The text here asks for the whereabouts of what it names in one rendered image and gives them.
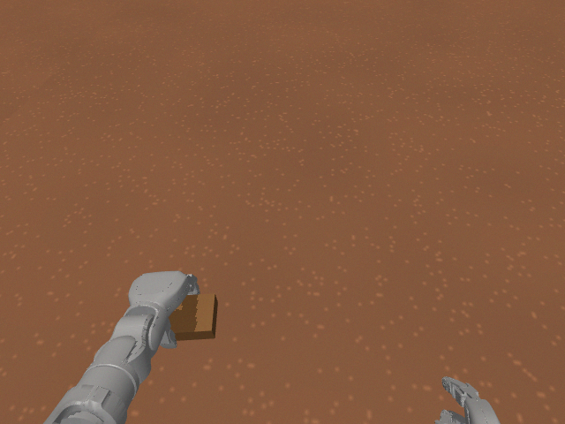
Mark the small box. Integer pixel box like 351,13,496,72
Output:
169,293,218,341

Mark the left robot hand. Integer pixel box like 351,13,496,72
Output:
128,271,200,349

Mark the left robot arm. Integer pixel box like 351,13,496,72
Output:
43,301,169,424

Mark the right robot hand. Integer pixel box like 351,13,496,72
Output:
435,376,501,424

